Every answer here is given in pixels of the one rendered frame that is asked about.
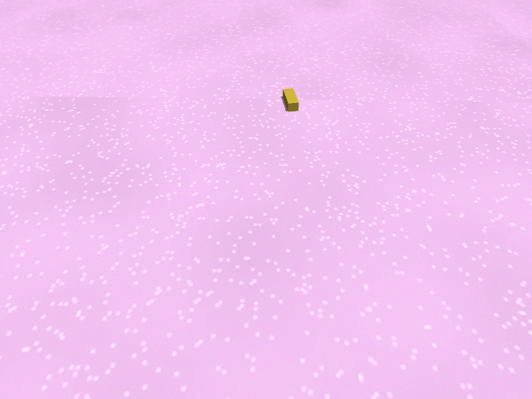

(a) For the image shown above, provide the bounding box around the carton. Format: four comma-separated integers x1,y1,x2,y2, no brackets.
283,88,299,112

